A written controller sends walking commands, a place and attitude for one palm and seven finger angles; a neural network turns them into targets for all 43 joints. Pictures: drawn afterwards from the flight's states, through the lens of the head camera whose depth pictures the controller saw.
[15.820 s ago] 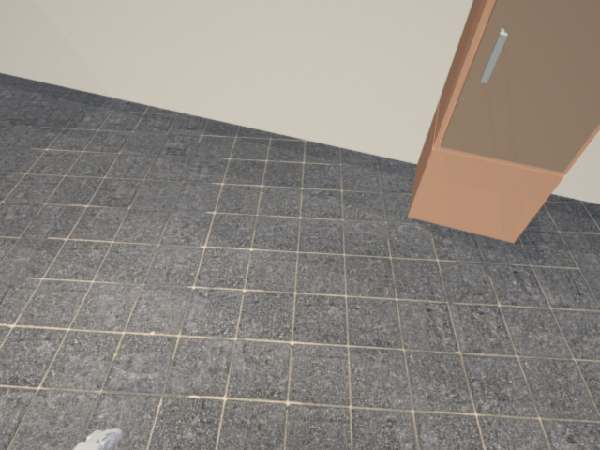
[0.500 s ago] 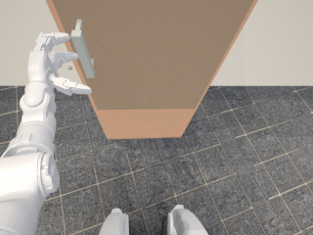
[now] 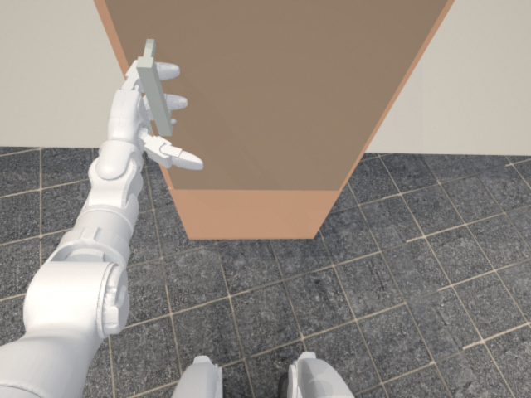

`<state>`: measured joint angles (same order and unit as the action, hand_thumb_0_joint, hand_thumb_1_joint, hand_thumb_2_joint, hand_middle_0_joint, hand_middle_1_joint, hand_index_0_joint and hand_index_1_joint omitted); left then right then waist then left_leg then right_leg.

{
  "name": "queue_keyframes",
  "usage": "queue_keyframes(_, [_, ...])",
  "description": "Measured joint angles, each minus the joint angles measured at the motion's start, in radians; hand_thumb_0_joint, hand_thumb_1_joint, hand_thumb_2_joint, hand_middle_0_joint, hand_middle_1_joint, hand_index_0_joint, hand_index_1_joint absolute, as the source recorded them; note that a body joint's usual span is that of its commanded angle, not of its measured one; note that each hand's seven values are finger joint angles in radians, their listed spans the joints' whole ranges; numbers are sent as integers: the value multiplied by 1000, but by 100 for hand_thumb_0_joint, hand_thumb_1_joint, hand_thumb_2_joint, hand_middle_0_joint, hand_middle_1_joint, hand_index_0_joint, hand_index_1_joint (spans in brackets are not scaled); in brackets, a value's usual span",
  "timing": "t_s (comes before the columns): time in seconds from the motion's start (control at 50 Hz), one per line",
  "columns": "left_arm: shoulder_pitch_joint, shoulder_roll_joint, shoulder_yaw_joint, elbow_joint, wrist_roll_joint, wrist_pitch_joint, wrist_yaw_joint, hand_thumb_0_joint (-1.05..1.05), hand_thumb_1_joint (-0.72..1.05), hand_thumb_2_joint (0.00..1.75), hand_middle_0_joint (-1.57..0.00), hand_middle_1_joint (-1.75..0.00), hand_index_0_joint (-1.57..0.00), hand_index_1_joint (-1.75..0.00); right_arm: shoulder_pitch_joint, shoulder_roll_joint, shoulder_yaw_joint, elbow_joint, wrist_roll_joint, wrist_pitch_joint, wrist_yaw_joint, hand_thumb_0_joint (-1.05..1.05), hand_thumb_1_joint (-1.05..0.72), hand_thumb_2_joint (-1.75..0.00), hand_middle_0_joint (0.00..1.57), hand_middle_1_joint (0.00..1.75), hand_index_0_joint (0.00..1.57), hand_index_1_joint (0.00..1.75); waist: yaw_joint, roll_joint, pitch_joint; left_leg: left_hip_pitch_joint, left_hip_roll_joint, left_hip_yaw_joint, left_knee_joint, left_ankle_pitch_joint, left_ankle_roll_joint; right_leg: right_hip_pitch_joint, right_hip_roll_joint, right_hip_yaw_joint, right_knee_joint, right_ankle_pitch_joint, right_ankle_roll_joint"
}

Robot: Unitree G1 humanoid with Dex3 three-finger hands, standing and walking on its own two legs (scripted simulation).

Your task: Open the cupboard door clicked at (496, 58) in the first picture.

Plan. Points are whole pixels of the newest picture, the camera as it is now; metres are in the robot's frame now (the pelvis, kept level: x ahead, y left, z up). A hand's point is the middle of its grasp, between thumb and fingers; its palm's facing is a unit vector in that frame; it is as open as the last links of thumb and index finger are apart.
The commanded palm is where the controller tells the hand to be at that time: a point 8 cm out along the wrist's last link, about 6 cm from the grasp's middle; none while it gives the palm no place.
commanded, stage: slide the fingers in behind the handle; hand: left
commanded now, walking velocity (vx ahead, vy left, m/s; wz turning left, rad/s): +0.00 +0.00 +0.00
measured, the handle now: (158, 91) +0.55 +0.14 +0.08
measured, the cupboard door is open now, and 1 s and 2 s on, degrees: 0 1 19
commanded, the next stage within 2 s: close the thumb around the handle in 0.52 s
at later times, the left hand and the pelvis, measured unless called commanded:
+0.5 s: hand (175, 118) +0.51 +0.12 +0.07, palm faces -0.01 -1.00 -0.01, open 13.9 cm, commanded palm +0.47 +0.16 +0.08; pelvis +0.00 +0.00 +0.00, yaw -2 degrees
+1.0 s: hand (175, 119) +0.50 +0.11 +0.07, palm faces +0.00 -1.00 -0.02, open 10.0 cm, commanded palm +0.48 +0.15 +0.08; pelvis +0.00 -0.01 +0.00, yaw -1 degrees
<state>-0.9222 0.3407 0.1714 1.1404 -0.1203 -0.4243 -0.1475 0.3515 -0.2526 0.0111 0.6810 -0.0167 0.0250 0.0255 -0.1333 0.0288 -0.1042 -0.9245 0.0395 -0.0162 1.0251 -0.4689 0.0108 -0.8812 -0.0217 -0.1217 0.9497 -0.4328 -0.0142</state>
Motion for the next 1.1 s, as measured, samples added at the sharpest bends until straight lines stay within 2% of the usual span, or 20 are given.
queue_keyframes(0.08, [3,-7,85,22,15,-3,46,-1,-49,30,-28,-121,-30,-124,3,3,4,-23,-2,-1,-1,1,-91,-90,20,30,20,30,-15,0,-7,8,3,22,-6,-3,3,-7,2,22,5,0,4])
queue_keyframes(0.2, [29,-13,98,-1,39,-19,99,-1,-49,30,-32,-123,-32,-123,22,11,4,-39,-10,5,17,1,-91,-90,20,30,20,30,-16,6,-6,15,6,41,-9,-3,5,-13,5,41,13,1,6])
queue_keyframes(0.42, [45,5,122,-6,36,-21,67,-1,-49,30,-31,-121,-30,-123,47,11,3,-34,-2,22,8,1,-91,-90,20,30,20,30,-21,2,1,31,13,48,-24,2,2,-2,13,49,1,8,2])
queue_keyframes(0.72, [73,-10,114,-25,32,-30,72,-1,-46,31,-31,-121,-30,-124,30,-2,-9,-37,1,23,3,1,-91,-90,20,30,20,30,-13,0,-3,47,13,45,-34,1,-2,13,14,47,-6,4,-1])
queue_keyframes(0.86, [53,-9,105,-13,32,-35,75,-1,-24,41,-32,-123,-31,-125,14,2,-7,-36,0,21,0,1,-91,-90,20,30,20,30,-10,0,-2,32,10,39,-24,1,-4,1,11,41,5,0,-2])
queue_keyframes(1.1, [44,-7,100,-8,23,-26,84,0,37,67,-36,-129,-33,-130,16,6,-4,-29,-1,22,2,1,-91,-90,20,30,20,30,-9,4,-3,25,9,35,-21,2,-6,-7,11,39,10,0,-5])
